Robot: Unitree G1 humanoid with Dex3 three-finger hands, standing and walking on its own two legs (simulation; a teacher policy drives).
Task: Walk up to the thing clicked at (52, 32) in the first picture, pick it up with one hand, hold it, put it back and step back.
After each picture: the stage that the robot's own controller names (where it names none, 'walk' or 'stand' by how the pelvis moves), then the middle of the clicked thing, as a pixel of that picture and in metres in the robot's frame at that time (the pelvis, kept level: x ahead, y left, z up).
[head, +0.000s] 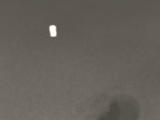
stand; (53, 31) +1.64 +0.36 -0.72
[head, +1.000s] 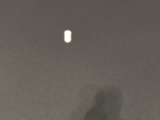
walk; (67, 36) +1.52 +0.16 -0.70
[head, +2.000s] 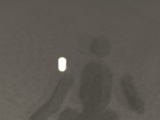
walk; (62, 64) +0.99 +0.16 -0.70
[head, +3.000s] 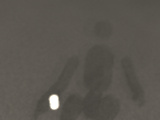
walk; (54, 102) +0.63 +0.19 -0.71
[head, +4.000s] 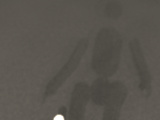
walk; out of the picture +0.43 +0.18 -0.70
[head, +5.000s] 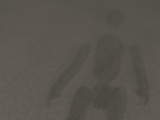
stand; out of the picture +0.39 +0.15 -0.72
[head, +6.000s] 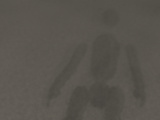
stand; out of the picture +0.39 +0.15 -0.72
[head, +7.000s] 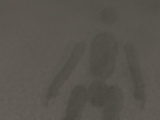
stand; out of the picture +0.38 +0.16 -0.72
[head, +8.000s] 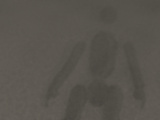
stand; out of the picture +0.38 +0.16 -0.72
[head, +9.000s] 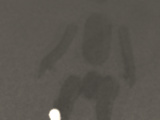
go down; (55, 116) +0.40 +0.16 -0.68
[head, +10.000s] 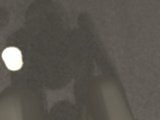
go down; (13, 59) +0.46 +0.20 -0.28
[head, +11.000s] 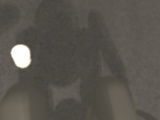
close in; (21, 56) +0.46 +0.19 -0.29
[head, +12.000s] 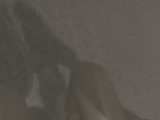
close in; out of the picture +0.44 +0.23 -0.23
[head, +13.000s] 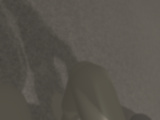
close; out of the picture +0.44 +0.24 -0.23
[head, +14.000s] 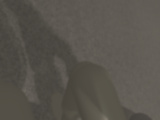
lift; out of the picture +0.41 +0.21 -0.24
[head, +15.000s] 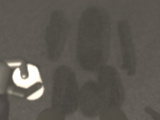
lift; (30, 83) +0.34 +0.17 -0.02
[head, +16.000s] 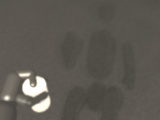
hold; (37, 94) +0.31 +0.16 +0.01
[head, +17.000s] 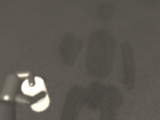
hold; (36, 94) +0.32 +0.17 +0.00
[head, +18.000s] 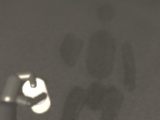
hold; (37, 96) +0.32 +0.16 +0.00
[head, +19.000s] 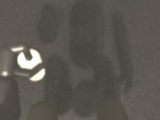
crouch; (32, 66) +0.41 +0.16 -0.09
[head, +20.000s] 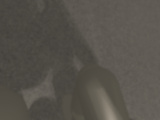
lower; out of the picture +0.44 +0.26 -0.23
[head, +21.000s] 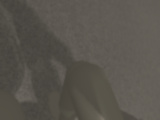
lower; out of the picture +0.44 +0.26 -0.24
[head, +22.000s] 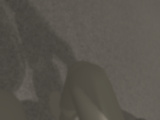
lower; out of the picture +0.44 +0.26 -0.24
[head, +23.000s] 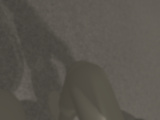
lower; out of the picture +0.45 +0.26 -0.24
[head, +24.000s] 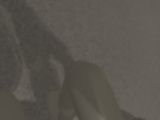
lower; out of the picture +0.45 +0.26 -0.24
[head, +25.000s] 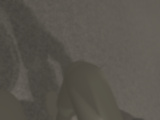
withdraw; out of the picture +0.44 +0.25 -0.25
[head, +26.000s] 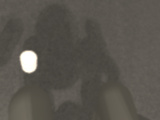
walk; (29, 62) +0.45 +0.20 -0.30
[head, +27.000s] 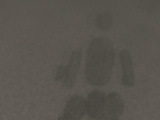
stand; out of the picture +0.39 +0.15 -0.65
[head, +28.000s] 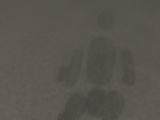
stand; out of the picture +0.41 +0.16 -0.66
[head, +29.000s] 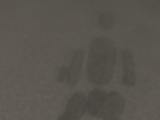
stand; out of the picture +0.40 +0.16 -0.66
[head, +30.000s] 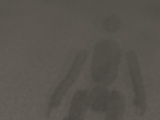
stand; out of the picture +0.42 +0.16 -0.72
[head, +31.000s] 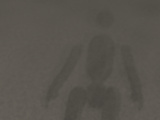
stand; out of the picture +0.39 +0.17 -0.72
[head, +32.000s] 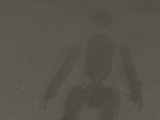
walk; out of the picture +0.39 +0.18 -0.72
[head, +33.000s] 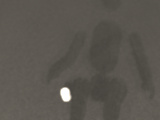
walk; (65, 94) +0.57 +0.18 -0.71
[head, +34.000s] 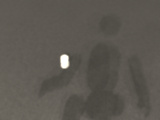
walk; (64, 61) +0.91 +0.12 -0.70
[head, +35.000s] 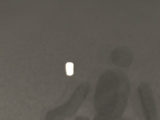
stand; (69, 68) +1.03 +0.14 -0.71
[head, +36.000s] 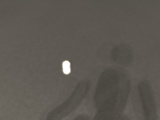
stand; (66, 67) +1.04 +0.17 -0.73
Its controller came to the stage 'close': yes
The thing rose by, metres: 0.70
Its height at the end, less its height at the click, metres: +0.00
